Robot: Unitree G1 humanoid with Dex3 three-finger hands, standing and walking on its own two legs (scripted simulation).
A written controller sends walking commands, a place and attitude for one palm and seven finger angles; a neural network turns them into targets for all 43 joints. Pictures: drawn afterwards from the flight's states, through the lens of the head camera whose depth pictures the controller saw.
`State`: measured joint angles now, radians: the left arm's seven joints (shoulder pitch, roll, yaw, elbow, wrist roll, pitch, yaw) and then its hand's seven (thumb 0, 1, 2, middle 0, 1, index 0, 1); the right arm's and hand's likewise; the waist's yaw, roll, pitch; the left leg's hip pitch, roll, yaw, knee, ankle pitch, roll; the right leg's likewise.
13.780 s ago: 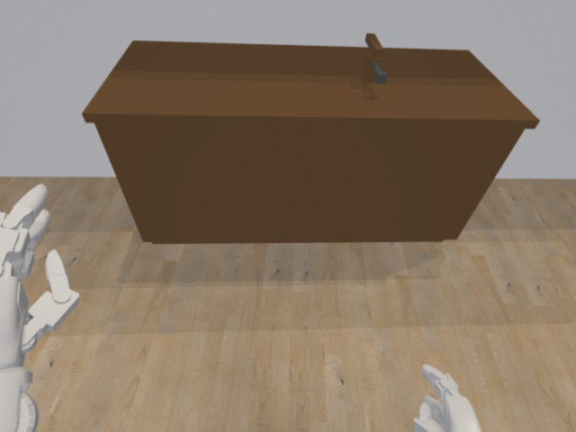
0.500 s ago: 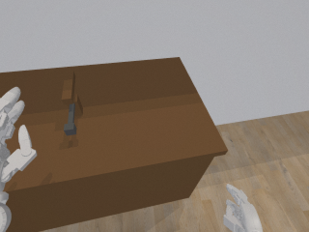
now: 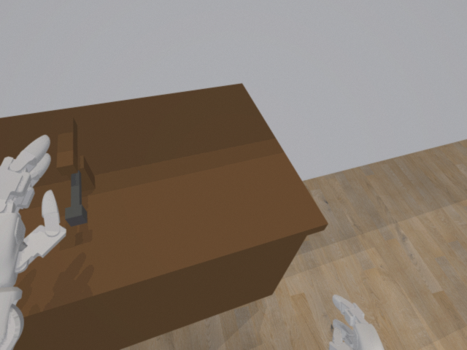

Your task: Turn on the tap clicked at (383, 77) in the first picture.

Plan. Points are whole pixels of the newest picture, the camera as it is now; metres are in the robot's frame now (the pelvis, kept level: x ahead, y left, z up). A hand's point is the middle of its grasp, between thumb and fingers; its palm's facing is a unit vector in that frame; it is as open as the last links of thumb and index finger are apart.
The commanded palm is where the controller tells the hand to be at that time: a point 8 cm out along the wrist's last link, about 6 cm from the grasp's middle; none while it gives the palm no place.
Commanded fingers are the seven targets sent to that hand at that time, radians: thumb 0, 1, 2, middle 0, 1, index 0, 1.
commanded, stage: come to a stop and stand still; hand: left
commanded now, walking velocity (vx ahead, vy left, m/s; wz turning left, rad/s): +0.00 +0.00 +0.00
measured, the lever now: (76, 215) +0.33 +0.31 +0.00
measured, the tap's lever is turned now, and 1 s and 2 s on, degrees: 0 0 0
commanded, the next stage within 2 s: look again from close up in 0.52 s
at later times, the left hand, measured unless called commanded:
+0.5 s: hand (29, 227) +0.22 +0.26 +0.17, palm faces +0.41 -0.87 -0.29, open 7.4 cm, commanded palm +0.16 +0.29 +0.18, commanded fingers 0.00 0.90 0.90 -0.20 -0.30 -0.20 -0.30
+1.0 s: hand (41, 234) +0.21 +0.25 +0.16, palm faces +0.37 -0.86 -0.36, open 7.4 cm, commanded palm +0.16 +0.28 +0.18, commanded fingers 0.00 0.90 0.90 -0.20 -0.30 -0.20 -0.30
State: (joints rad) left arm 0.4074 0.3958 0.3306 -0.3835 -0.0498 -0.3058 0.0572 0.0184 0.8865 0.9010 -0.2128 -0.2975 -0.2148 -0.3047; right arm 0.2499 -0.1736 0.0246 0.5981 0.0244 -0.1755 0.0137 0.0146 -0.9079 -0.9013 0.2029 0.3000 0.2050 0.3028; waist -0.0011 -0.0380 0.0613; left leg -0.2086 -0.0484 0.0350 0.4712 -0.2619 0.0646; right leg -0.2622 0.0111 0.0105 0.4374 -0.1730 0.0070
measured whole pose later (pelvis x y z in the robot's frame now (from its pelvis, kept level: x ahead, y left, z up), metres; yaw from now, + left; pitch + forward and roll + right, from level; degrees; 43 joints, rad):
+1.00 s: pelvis +0.00 +0.00 +0.00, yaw +0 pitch -1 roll -1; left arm 0.43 0.37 0.36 -0.46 -0.05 -0.26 0.09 0.02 0.89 0.90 -0.21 -0.30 -0.21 -0.30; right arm 0.23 -0.20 0.01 0.59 0.02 -0.12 -0.01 0.02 -0.91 -0.90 0.20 0.30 0.20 0.30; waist 0.02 -0.03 0.06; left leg -0.19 -0.04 0.03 0.46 -0.26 0.06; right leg -0.22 0.02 0.00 0.38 -0.15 0.00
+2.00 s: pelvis +0.02 -0.05 -0.02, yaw +5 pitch +4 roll +0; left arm 0.51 0.31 0.33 -0.44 -0.22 -0.02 0.07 0.02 0.89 0.90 -0.21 -0.30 -0.21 -0.30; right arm 0.23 -0.27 -0.01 0.62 0.05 -0.16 -0.06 0.02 -0.91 -0.90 0.20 0.30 0.20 0.30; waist 0.06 0.05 -0.09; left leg -0.39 -0.02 -0.06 0.73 -0.41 -0.01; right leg -0.41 0.06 -0.08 0.71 -0.37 -0.08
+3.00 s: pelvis +0.01 -0.05 -0.02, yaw +6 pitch +1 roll +0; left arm 0.55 0.22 0.20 -0.53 -0.24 0.12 0.18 0.02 0.90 0.90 -0.20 -0.30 -0.21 -0.30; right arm 0.20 -0.24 0.05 0.62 0.05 -0.21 -0.09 0.02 -0.91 -0.90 0.20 0.30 0.21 0.30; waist 0.08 0.05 -0.08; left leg -0.34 -0.03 -0.07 0.69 -0.37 0.00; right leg -0.35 0.05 -0.10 0.66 -0.33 -0.07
